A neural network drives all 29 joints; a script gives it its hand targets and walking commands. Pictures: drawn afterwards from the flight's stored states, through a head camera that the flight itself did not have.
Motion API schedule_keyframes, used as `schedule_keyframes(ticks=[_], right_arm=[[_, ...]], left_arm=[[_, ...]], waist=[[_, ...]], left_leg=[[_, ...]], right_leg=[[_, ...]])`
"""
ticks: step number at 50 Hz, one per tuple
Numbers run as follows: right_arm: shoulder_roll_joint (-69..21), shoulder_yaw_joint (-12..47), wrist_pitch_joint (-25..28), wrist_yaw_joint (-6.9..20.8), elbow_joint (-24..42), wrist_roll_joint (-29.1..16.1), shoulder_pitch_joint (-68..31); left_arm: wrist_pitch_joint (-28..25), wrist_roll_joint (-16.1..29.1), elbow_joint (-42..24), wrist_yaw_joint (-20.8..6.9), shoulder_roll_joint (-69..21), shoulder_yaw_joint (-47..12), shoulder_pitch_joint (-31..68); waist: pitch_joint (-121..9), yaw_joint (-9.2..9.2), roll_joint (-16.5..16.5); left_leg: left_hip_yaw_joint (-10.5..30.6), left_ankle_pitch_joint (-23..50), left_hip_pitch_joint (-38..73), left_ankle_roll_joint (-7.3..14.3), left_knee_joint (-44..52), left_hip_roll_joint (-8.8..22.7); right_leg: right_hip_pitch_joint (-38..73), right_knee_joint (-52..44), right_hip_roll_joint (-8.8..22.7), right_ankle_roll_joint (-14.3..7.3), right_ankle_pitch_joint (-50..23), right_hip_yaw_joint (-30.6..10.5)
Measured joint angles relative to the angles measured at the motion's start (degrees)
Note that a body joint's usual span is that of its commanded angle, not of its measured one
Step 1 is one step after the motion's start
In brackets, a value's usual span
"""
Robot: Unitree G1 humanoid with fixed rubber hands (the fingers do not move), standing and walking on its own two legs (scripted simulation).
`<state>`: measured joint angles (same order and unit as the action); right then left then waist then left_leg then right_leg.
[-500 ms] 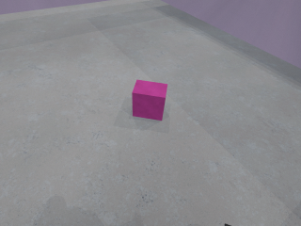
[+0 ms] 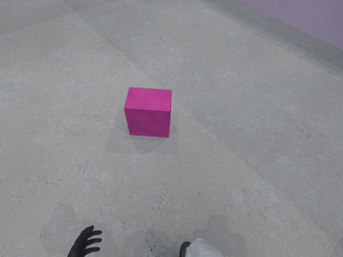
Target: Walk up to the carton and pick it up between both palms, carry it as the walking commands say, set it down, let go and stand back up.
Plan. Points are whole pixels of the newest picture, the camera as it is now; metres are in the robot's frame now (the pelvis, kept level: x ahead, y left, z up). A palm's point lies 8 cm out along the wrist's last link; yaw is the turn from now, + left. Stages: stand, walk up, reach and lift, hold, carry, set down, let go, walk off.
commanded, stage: walk up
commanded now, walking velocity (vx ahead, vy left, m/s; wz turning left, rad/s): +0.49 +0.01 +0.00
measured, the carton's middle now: (149, 113) +1.01 +0.04 -0.61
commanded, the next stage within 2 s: none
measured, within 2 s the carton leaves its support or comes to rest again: neither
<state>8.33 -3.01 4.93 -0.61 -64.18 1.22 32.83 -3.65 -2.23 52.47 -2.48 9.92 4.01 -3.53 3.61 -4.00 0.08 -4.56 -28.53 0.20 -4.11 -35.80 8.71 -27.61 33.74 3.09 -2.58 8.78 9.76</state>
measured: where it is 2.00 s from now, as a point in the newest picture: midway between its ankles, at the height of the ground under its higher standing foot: (159, 177)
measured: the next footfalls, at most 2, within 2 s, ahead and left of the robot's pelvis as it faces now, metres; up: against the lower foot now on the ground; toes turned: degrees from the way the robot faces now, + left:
left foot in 0.54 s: +0.46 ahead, +0.15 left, +0.00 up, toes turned +8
right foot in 1.00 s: +0.62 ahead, -0.11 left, +0.00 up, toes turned -11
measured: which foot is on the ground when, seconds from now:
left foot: up 0.00-0.52, down 0.54-1.00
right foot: down 0.00-0.56, up 0.58-0.98, down 1.00-1.00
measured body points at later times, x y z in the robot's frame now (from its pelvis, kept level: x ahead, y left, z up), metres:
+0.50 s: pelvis +0.28 +0.02 +0.02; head +0.30 +0.01 +0.46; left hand +0.15 +0.22 -0.12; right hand +0.43 -0.19 -0.12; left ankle +0.42 +0.16 -0.69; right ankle +0.10 -0.10 -0.72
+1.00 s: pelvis +0.50 -0.01 +0.02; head +0.52 -0.02 +0.47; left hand +0.60 +0.22 -0.12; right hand +0.40 -0.22 -0.14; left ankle +0.42 +0.15 -0.72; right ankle +0.58 -0.11 -0.71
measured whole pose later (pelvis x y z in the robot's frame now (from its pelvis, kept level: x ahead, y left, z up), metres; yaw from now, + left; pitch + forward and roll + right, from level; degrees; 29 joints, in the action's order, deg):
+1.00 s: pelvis +0.50 -0.01 +0.02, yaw -2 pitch -1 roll +2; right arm 8.7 -2.7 4.0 -0.6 -63.3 0.6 27.9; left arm -2.1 -1.3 56.5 -1.7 9.2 2.8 -9.6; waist 2.3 -2.2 0.2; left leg -8.6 -19.5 -2.4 -4.3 -23.8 5.1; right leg -21.3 31.3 4.8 2.3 8.1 9.3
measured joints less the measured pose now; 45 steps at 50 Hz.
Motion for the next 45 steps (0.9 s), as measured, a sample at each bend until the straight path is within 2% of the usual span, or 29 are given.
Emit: schedule_keyframes(ticks=[2,3,4,6,10,15,19,22,25,26,27,28,29,31,33,35,38,42,45], right_arm=[[0.84,-0.48,-0.70,0.26,0.94,-0.32,-3.80],[1.26,-0.85,-0.81,0.43,1.83,-0.25,-5.70],[1.64,-1.12,-0.77,0.59,2.77,-0.04,-7.61],[2.41,-1.47,-0.95,0.93,4.47,0.34,-11.93],[3.05,-1.86,-2.20,1.47,8.00,0.55,-19.24],[2.82,-1.73,-3.95,2.74,10.02,0.63,-24.00],[1.96,-1.02,-4.47,3.73,9.75,0.63,-25.47],[1.03,-0.44,-4.12,4.04,9.70,0.26,-26.67],[0.42,-0.28,-3.26,3.69,9.94,0.45,-27.97],[0.57,-0.45,-2.73,3.40,10.03,0.60,-28.39],[1.01,-0.72,-1.92,3.00,10.01,0.79,-28.67],[1.24,-1.09,-1.11,2.43,9.76,1.01,-28.89],[1.56,-1.28,-0.52,2.02,9.52,1.01,-28.42],[2.34,-1.37,0.20,1.53,8.71,0.87,-25.68],[2.92,-1.25,0.40,1.21,7.22,0.89,-22.10],[3.03,-1.05,0.23,1.07,5.86,0.56,-17.97],[2.45,-0.29,0.33,0.85,4.02,0.43,-11.89],[1.15,0.54,0.49,0.67,2.09,0.53,-7.05],[0.33,0.85,0.40,0.50,1.84,0.32,-6.05]], left_arm=[[-1.02,-0.10,1.38,0.71,0.18,0.08,-2.95],[-1.22,0.10,2.56,0.90,0.36,0.02,-4.82],[-1.31,0.20,3.61,0.96,0.68,0.02,-6.83],[-1.46,0.45,5.28,1.13,1.15,0.09,-10.97],[-2.07,0.49,8.41,1.79,0.90,-0.34,-19.16],[-1.89,0.80,10.55,2.91,-1.65,-1.51,-25.92],[-1.99,1.22,10.22,3.45,-3.16,-2.07,-27.83],[-2.11,1.18,10.16,3.40,-3.47,-2.04,-28.05],[-2.02,0.91,10.49,3.27,-2.97,-1.71,-28.03],[-1.95,0.85,10.73,3.25,-2.89,-1.57,-28.21],[-1.83,0.84,11.09,3.23,-3.06,-1.43,-28.52],[-1.55,0.98,11.41,3.10,-2.96,-1.34,-27.80],[-1.29,1.09,11.41,3.08,-2.72,-1.29,-26.42],[-1.01,1.38,10.58,3.20,-1.97,-0.75,-22.97],[-0.82,1.60,9.23,3.20,-0.55,-0.13,-19.14],[-0.30,1.52,7.72,3.03,1.05,0.29,-15.47],[1.20,1.08,5.58,2.50,2.71,0.52,-10.59],[2.72,0.96,3.71,1.49,2.39,-0.11,-6.94],[3.10,1.01,3.69,0.85,1.31,-0.68,-5.58]], waist=[[1.00,1.45,0.03],[0.73,2.15,0.28],[0.21,3.03,0.35],[-0.49,4.94,0.63],[-1.94,7.68,0.59],[-3.17,8.29,1.41],[-3.31,8.85,1.25],[-3.06,9.24,0.12],[-2.91,9.62,-1.71],[-2.88,9.59,-2.05],[-2.93,9.19,-1.74],[-2.38,8.19,-1.98],[-1.67,7.31,-1.99],[-0.87,5.77,-1.43],[-0.06,4.01,-1.15],[0.50,2.57,-1.37],[0.64,1.11,-1.32],[0.29,1.38,-0.82],[0.28,1.25,-0.62]], left_leg=[[3.07,1.54,-8.01,2.49,-19.92,-1.93],[3.47,4.24,-12.15,3.28,-26.29,-2.49],[3.15,7.01,-15.97,3.84,-30.05,-2.85],[2.23,11.23,-22.05,4.69,-31.76,-2.88],[1.43,16.05,-30.55,4.43,-27.90,-2.70],[1.66,24.10,-37.07,2.45,-22.22,-2.11],[-0.27,28.53,-37.37,1.57,-13.13,-1.77],[-2.54,27.74,-34.69,2.12,-4.19,-2.46],[-5.10,21.75,-30.41,3.12,2.02,-4.24],[-5.75,20.30,-28.25,3.73,4.25,-5.13],[-5.80,22.28,-26.33,4.95,5.94,-5.54],[-5.87,23.21,-26.91,5.95,3.39,-5.81],[-5.88,20.96,-27.01,6.54,0.73,-5.91],[-5.53,16.56,-24.41,6.75,0.87,-5.71],[-5.06,17.49,-20.42,6.71,4.46,-5.14],[-4.44,17.30,-16.20,5.98,8.41,-4.90],[-3.02,17.23,-11.53,4.80,12.69,-4.36],[-2.91,16.76,-6.76,3.46,16.66,-3.47],[-3.38,15.62,-4.27,2.28,17.81,-3.24]], right_leg=[[2.42,1.84,-0.16,-0.77,2.72,-0.12],[4.54,0.26,-0.28,-0.60,3.33,0.09],[6.75,-2.20,-0.30,-0.06,2.14,0.19],[10.95,-6.37,-0.84,-0.22,2.43,-0.04],[17.88,-12.54,-1.27,-0.22,3.25,-1.50],[24.42,-16.06,-0.49,1.17,5.90,-2.41],[29.37,-18.43,0.84,2.86,8.55,-2.34],[32.96,-20.09,1.97,4.42,10.72,-2.05],[35.05,-18.52,3.35,6.03,14.84,-1.82],[34.63,-15.55,3.95,6.37,17.11,-1.96],[32.82,-9.59,4.36,6.19,19.63,-2.19],[29.00,0.91,5.20,5.18,19.86,-3.02],[24.39,12.13,4.87,4.25,19.90,-5.26],[15.32,28.55,3.01,3.20,17.72,-7.98],[8.12,35.44,2.06,2.83,13.64,-7.82],[2.90,35.36,2.37,2.57,10.30,-7.10],[-2.22,30.24,3.03,2.74,5.84,-6.53],[-4.34,17.76,3.52,3.56,-0.74,-5.14],[-2.72,8.38,3.07,4.49,-3.07,-3.31]])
